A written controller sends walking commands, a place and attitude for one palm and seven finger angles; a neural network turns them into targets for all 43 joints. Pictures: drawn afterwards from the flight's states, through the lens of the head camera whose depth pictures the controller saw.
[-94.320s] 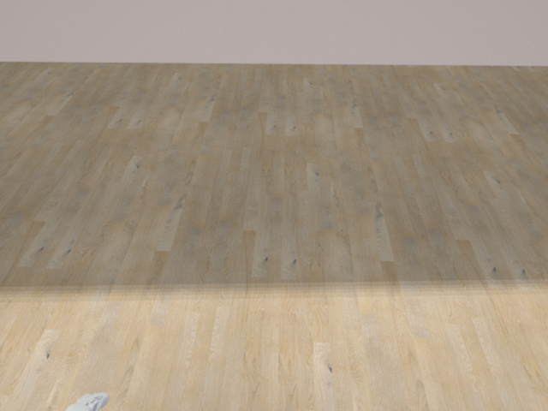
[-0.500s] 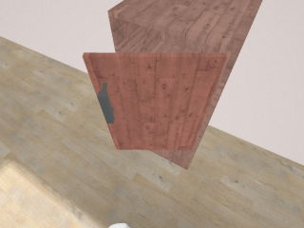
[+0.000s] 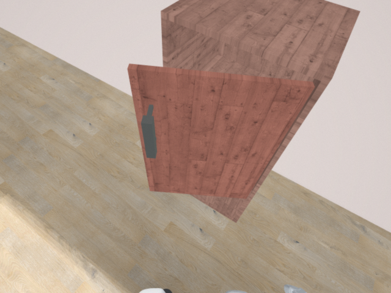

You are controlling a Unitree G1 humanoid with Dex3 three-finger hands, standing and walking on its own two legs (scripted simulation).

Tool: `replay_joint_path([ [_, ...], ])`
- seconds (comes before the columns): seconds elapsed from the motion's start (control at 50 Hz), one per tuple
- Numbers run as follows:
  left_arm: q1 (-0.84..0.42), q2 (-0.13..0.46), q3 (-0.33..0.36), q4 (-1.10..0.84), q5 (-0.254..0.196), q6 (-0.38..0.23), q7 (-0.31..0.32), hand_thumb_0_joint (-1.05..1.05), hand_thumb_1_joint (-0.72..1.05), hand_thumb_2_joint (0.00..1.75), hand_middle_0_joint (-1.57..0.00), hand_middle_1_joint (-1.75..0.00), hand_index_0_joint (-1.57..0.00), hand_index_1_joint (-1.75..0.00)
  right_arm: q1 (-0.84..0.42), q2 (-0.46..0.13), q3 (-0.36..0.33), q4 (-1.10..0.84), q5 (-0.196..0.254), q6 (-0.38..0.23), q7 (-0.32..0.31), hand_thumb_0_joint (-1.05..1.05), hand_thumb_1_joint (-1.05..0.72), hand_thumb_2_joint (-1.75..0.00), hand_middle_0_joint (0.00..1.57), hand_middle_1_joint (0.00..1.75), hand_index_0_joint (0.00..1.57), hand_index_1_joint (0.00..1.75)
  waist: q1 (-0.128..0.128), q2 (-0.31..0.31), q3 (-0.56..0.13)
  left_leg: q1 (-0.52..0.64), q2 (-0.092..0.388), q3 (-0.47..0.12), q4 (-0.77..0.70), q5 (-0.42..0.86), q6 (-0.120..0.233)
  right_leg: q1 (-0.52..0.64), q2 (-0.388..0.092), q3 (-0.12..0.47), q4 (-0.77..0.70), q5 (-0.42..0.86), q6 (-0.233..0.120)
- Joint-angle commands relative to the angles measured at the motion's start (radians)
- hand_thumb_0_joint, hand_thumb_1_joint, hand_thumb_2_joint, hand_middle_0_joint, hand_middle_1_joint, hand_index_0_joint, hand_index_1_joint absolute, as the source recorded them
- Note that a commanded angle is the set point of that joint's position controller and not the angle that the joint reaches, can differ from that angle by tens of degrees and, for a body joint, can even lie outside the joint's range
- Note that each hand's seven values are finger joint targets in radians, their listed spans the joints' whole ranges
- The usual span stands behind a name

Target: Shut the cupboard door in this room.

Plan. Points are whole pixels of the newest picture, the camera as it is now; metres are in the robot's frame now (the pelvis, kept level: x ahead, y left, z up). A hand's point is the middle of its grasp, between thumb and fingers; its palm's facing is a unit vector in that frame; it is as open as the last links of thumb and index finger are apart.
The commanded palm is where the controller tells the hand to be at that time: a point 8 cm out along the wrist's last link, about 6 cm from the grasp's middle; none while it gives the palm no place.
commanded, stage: come to a stop and stand still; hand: left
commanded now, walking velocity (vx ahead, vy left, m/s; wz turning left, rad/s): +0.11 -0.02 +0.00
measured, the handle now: (151, 132) +0.48 +0.15 -0.02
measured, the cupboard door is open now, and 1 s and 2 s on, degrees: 29 29 29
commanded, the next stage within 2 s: look again from close up in 0.38 s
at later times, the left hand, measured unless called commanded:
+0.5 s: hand out of the picture -0.03 +0.13 -0.18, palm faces +0.02 -0.99 -0.13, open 7.4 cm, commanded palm none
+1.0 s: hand out of the picture +0.01 +0.20 -0.17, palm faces -0.01 -0.97 -0.25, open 7.4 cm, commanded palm none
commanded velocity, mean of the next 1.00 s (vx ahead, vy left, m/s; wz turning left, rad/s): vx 0.03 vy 0.04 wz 0.00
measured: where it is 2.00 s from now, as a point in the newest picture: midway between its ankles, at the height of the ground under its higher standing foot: outside the picture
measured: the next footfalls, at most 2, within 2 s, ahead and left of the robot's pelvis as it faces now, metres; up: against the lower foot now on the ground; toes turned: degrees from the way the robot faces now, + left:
right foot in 0.18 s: -0.03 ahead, -0.16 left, +0.00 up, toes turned +0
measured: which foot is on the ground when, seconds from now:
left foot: down 0.00-1.00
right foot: up 0.00-0.16, down 0.18-1.00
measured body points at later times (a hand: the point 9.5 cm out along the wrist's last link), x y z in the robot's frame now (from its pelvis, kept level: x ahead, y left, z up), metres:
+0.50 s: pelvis -0.02 -0.03 +0.00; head +0.00 -0.01 +0.45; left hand -0.03 +0.18 -0.17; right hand -0.07 -0.26 -0.15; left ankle +0.02 +0.08 -0.74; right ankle -0.07 -0.16 -0.74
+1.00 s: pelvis -0.04 +0.00 -0.01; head -0.05 +0.01 +0.44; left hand +0.01 +0.25 -0.15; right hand +0.05 -0.24 -0.14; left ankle +0.02 +0.09 -0.74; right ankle -0.07 -0.16 -0.74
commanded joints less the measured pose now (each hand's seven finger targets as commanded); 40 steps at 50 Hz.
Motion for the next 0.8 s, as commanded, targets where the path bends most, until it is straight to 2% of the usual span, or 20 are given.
replay_joint_path([
  [0.0,0.057,0.025,-0.009,-0.035,0.005,-0.013,-0.008,0.0,0.9,0.9,-0.2,-0.3,-0.2,-0.3,0.111,-0.19,-0.047,0.0,0.0,-0.013,0.001,0.0,-0.9,-0.9,0.2,0.3,0.2,0.3,-0.04,0.197,-0.181,0.193,0.254,-0.258,-0.204,0.063,0.105,0.039,-0.029,-0.036,-0.217,-0.003,-0.006],
  [0.02,0.059,0.021,-0.014,-0.027,0.005,-0.014,-0.01,0.0,0.9,0.9,-0.2,-0.3,-0.2,-0.3,0.12,-0.193,-0.049,0.01,-0.001,-0.012,0.005,0.0,-0.9,-0.9,0.2,0.3,0.2,0.3,-0.044,0.201,-0.171,0.168,0.248,-0.271,-0.228,-0.046,0.096,0.072,-0.025,-0.046,-0.277,0.003,-0.013],
  [0.06,0.1,0.017,-0.019,-0.001,0.005,-0.021,-0.012,0.0,0.9,0.9,-0.2,-0.3,-0.2,-0.3,0.112,-0.189,-0.053,0.024,-0.001,-0.012,0.012,0.0,-0.9,-0.9,0.2,0.3,0.2,0.3,-0.022,0.187,-0.131,0.08,0.226,-0.268,-0.25,-0.216,0.071,0.166,-0.016,-0.071,-0.427,0.071,-0.027],
  [0.1,0.182,0.017,-0.02,0.041,0.007,-0.032,-0.01,0.0,0.9,0.9,-0.2,-0.3,-0.2,-0.3,0.109,-0.169,-0.053,0.038,0.005,-0.009,0.018,0.0,-0.9,-0.9,0.2,0.3,0.2,0.3,0.007,0.136,-0.109,-0.023,0.147,-0.201,-0.25,-0.332,-0.002,0.316,-0.014,-0.082,-0.643,0.187,-0.043],
  [0.12,0.207,0.04,-0.019,0.052,0.01,-0.04,-0.006,0.0,0.9,0.9,-0.2,-0.3,-0.2,-0.3,0.116,-0.137,-0.048,0.04,0.009,-0.007,0.022,0.0,-0.9,-0.9,0.2,0.3,0.2,0.3,0.008,0.081,-0.094,-0.062,0.091,-0.161,-0.205,-0.35,-0.046,0.329,-0.078,0.008,-0.724,0.099,-0.073],
  [0.14,0.196,0.08,-0.018,0.051,0.014,-0.048,-0.004,0.0,0.9,0.9,-0.2,-0.3,-0.2,-0.3,0.118,-0.099,-0.04,0.038,0.012,-0.003,0.026,0.0,-0.9,-0.9,0.2,0.3,0.2,0.3,-0.003,-0.022,-0.058,-0.038,0.019,-0.097,-0.106,-0.297,-0.084,0.21,-0.189,0.148,-0.819,-0.069,-0.12],
  [0.16,0.155,0.122,-0.015,0.035,0.013,-0.05,-0.006,0.0,0.9,0.9,-0.2,-0.3,-0.2,-0.3,0.121,-0.075,-0.031,0.033,0.01,-0.001,0.034,0.0,-0.9,-0.9,0.2,0.3,0.2,0.3,-0.02,-0.057,-0.022,0.031,-0.013,-0.061,-0.032,-0.209,-0.091,0.078,-0.272,0.216,-0.906,-0.148,-0.144],
  [0.18,0.099,0.121,-0.016,0.029,0.007,-0.068,-0.005,0.0,0.9,0.9,-0.2,-0.3,-0.2,-0.3,0.129,-0.073,-0.027,0.045,-0.001,-0.005,0.038,0.0,-0.9,-0.9,0.2,0.3,0.2,0.3,-0.026,-0.159,0.002,0.039,-0.009,-0.054,0.015,-0.12,-0.088,0.037,-0.278,0.254,-0.927,-0.089,-0.149],
  [0.2,0.076,0.107,-0.022,0.031,0.003,-0.08,-0.003,0.0,0.9,0.9,-0.2,-0.3,-0.2,-0.3,0.141,-0.086,-0.025,0.061,-0.003,-0.012,0.039,0.0,-0.9,-0.9,0.2,0.3,0.2,0.3,-0.025,-0.205,0.033,0.045,0.003,-0.068,0.029,-0.069,-0.082,0.041,-0.265,0.233,-0.908,0.027,-0.148],
  [0.26,0.084,0.082,-0.025,0.047,-0.002,-0.088,-0.003,0.0,0.9,0.9,-0.2,-0.3,-0.2,-0.3,0.214,-0.096,-0.023,0.109,0.005,-0.026,0.038,0.0,-0.9,-0.9,0.2,0.3,0.2,0.3,-0.033,-0.154,0.026,0.089,0.007,-0.064,-0.014,0.005,-0.082,0.096,-0.22,0.138,-0.823,0.207,-0.124],
  [0.34,0.137,0.051,-0.023,0.078,-0.005,-0.081,0.004,0.0,0.9,0.9,-0.2,-0.3,-0.2,-0.3,0.248,-0.099,-0.015,0.134,0.004,-0.029,0.023,0.0,-0.9,-0.9,0.2,0.3,0.2,0.3,-0.016,-0.093,0.023,0.111,0.026,-0.078,-0.039,0.06,-0.079,0.126,-0.193,0.106,-0.756,0.305,-0.113],
  [0.36,0.141,0.047,-0.021,0.086,-0.003,-0.076,0.004,0.0,0.9,0.9,-0.2,-0.3,-0.2,-0.3,0.252,-0.097,-0.014,0.142,0.008,-0.031,0.02,0.0,-0.9,-0.9,0.2,0.3,0.2,0.3,-0.017,-0.036,0.007,0.129,0.029,-0.087,-0.047,0.095,-0.073,0.138,-0.176,0.083,-0.73,0.318,-0.104],
  [0.44,0.164,0.012,-0.027,0.114,-0.006,-0.061,0.01,0.0,0.9,0.9,-0.2,-0.3,-0.2,-0.3,0.266,-0.099,-0.011,0.161,0.012,-0.041,0.005,0.0,-0.9,-0.9,0.2,0.3,0.2,0.3,-0.003,0.052,-0.053,0.15,0.061,-0.136,-0.08,0.168,-0.048,0.19,-0.117,0.02,-0.656,0.31,-0.071],
  [0.46,0.13,0.175,-0.053,0.043,0.009,-0.096,0.01,0.0,0.9,0.9,-0.2,-0.3,-0.2,-0.3,0.166,-0.162,0.003,0.06,0.011,-0.037,0.026,0.0,-0.9,-0.9,0.2,0.3,0.2,0.3,-0.018,0.081,0.113,0.114,0.017,-0.149,-0.053,0.0,-0.046,0.073,-0.08,0.015,-0.697,0.188,-0.08],
  [0.48,0.116,0.116,-0.025,0.036,0.009,-0.094,0.014,0.0,0.9,0.9,-0.2,-0.3,-0.2,-0.3,0.185,-0.167,-0.026,0.031,0.0,-0.05,0.022,0.0,-0.9,-0.9,0.2,0.3,0.2,0.3,-0.028,0.135,0.026,0.066,0.04,-0.146,-0.004,-0.054,-0.049,0.068,-0.12,0.041,-0.631,0.141,-0.082],
  [0.52,0.145,0.064,-0.036,0.028,0.006,-0.093,0.019,0.0,0.9,0.9,-0.2,-0.3,-0.2,-0.3,0.211,-0.105,-0.021,0.014,0.0,-0.045,0.018,0.0,-0.9,-0.9,0.2,0.3,0.2,0.3,-0.032,0.094,-0.122,0.083,0.038,-0.153,0.049,-0.064,-0.046,0.117,-0.129,0.063,-0.619,0.165,-0.088],
  [0.56,0.146,0.057,-0.04,0.011,0.007,-0.09,0.021,0.0,0.9,0.9,-0.2,-0.3,-0.2,-0.3,0.237,-0.103,-0.015,0.005,-0.001,-0.048,0.019,0.0,-0.9,-0.9,0.2,0.3,0.2,0.3,-0.037,0.026,-0.148,0.088,0.053,-0.15,0.06,0.037,-0.035,0.148,-0.105,0.044,-0.582,0.278,-0.082],
  [0.66,0.181,0.048,-0.042,-0.005,0.008,-0.079,0.029,0.0,0.9,0.9,-0.2,-0.3,-0.2,-0.3,0.21,-0.136,-0.023,0.004,0.006,-0.055,0.012,0.0,-0.9,-0.9,0.2,0.3,0.2,0.3,-0.008,0.101,-0.12,0.112,0.095,-0.168,0.056,0.35,-0.01,0.166,-0.068,-0.001,-0.523,0.385,-0.052],
  [0.74,0.153,0.077,-0.037,-0.026,0.005,-0.072,0.027,0.0,0.9,0.9,-0.2,-0.3,-0.2,-0.3,0.158,-0.151,-0.034,-0.004,0.009,-0.046,0.015,0.0,-0.9,-0.9,0.2,0.3,0.2,0.3,-0.015,0.027,-0.068,0.086,0.076,-0.153,0.022,0.193,-0.018,0.148,-0.078,0.008,-0.546,0.364,-0.043],
  [0.78,0.147,0.085,-0.038,-0.041,0.007,-0.071,0.026,0.0,0.9,0.9,-0.2,-0.3,-0.2,-0.3,0.137,-0.154,-0.034,-0.007,0.008,-0.045,0.019,0.0,-0.9,-0.9,0.2,0.3,0.2,0.3,-0.015,0.028,-0.074,0.1,0.072,-0.147,0.011,0.179,-0.019,0.147,-0.081,0.016,-0.552,0.371,-0.042],
])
